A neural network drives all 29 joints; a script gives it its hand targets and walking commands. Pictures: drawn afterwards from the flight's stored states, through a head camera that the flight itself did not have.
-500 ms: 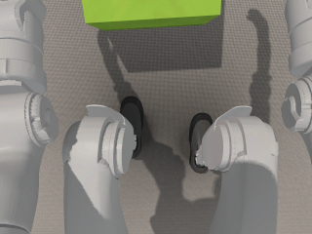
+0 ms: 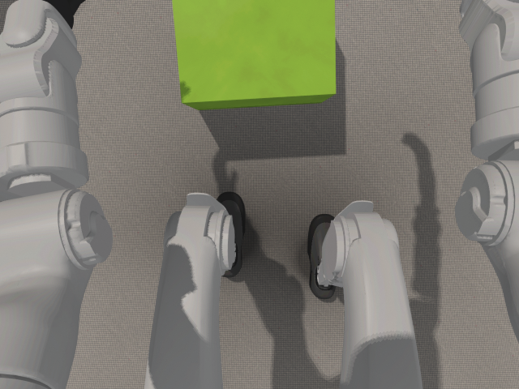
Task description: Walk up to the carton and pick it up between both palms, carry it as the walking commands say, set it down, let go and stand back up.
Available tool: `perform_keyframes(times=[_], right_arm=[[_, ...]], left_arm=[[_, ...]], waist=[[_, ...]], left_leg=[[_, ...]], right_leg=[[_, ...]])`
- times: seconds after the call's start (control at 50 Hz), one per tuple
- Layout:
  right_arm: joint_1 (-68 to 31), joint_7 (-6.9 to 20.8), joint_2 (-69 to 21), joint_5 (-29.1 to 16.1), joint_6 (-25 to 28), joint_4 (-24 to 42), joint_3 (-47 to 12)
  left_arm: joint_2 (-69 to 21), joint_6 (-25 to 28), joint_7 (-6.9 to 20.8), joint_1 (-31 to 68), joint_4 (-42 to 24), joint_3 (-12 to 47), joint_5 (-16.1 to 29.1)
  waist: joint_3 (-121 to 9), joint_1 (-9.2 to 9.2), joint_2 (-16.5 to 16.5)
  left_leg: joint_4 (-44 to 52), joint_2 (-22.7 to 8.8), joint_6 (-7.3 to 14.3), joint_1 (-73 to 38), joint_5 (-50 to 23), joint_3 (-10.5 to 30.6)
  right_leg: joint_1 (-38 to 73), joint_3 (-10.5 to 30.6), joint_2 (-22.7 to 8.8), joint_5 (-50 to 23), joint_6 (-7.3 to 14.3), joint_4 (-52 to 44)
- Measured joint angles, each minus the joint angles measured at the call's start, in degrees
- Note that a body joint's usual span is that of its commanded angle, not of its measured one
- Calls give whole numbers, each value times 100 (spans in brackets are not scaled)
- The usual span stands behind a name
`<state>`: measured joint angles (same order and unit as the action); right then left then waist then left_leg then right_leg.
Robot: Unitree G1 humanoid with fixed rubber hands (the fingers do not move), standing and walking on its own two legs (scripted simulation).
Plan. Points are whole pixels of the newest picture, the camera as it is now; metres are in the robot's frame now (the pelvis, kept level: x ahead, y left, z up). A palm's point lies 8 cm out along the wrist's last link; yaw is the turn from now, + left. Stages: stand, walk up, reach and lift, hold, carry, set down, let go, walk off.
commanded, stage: set down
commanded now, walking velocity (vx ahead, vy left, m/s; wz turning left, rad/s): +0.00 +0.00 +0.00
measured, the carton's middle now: (255, 48) +0.57 +0.07 -0.39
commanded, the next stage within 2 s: let go in 0.76 s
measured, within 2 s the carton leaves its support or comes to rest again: neither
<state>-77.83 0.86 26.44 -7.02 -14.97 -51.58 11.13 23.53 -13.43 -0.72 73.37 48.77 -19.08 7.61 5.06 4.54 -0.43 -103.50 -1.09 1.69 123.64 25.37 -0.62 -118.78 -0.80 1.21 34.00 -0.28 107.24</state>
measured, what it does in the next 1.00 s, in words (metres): rises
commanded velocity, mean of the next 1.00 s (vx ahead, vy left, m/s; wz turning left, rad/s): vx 0.00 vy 0.00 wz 0.00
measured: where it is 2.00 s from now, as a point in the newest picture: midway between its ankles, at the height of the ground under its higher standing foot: (276, 259)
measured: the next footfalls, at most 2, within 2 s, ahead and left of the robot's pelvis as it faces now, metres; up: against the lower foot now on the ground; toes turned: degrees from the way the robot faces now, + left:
none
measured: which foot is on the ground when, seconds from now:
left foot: down 0.00-1.00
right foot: down 0.00-1.00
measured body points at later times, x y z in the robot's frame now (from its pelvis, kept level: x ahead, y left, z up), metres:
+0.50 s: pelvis +0.01 +0.00 +0.14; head +0.33 +0.02 +0.45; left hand +0.53 +0.29 +0.05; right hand +0.60 -0.18 +0.05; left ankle +0.12 +0.11 -0.43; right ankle +0.08 -0.12 -0.43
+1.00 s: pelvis +0.05 +0.00 +0.22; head +0.34 +0.02 +0.56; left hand +0.49 +0.29 +0.10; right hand +0.54 -0.18 +0.10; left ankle +0.12 +0.11 -0.43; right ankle +0.08 -0.12 -0.43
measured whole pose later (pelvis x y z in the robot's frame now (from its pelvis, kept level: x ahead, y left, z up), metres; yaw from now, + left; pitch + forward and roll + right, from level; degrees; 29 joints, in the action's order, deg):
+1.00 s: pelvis +0.05 +0.00 +0.22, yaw +1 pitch +40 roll -2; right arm -50.7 0.0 16.1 2.6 -11.5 -40.9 14.3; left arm 19.3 -9.7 6.8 46.7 40.4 -18.6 -1.0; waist -0.2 3.0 -0.4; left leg -52.8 -0.4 1.3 79.3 13.4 -0.6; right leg -75.5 0.1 1.2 19.3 -0.5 54.8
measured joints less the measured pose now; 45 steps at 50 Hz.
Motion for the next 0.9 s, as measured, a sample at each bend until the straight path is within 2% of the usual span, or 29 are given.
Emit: perform_keyframes(times=[0.2, 0.5, 0.74, 0.82, 0.9], right_arm=[[338, 141, -22, 130, -120, 213, 88], [532, 325, -103, 348, -22, -40, 234], [799, 411, -299, 695, 141, -178, 408], [1003, 375, -455, 879, 236, -182, 482], [1508, 195, -703, 1006, 311, 146, 498]], left_arm=[[-45, -167, 157, -420, -313, -73, -26], [-139, -106, 353, -612, -82, -244, -259], [-348, 69, 439, -871, 8, -446, -586], [-444, 157, 475, -1080, 13, -464, -789], [-481, 264, 582, -1545, -169, -375, -924]], waist=[[-410, 26, -18], [-596, 24, -84], [-532, 38, -93], [-557, 21, -81], [-556, -38, -52]], left_leg=[[1187, 14, -37, -769, -249, 6], [3082, 21, -74, -2243, -815, -26], [4443, 21, -69, -3446, -1212, -62], [4669, 21, -70, -3682, -1244, -42], [4792, 29, -66, -3913, -1215, -13]], right_leg=[[711, 18, 9, -334, 7, -1214], [2091, 80, 21, -982, 17, -3095], [3259, 136, 31, -1438, -1, -4479], [3514, 121, 33, -1487, 0, -4743], [3777, 95, 29, -1473, -1, -4915]])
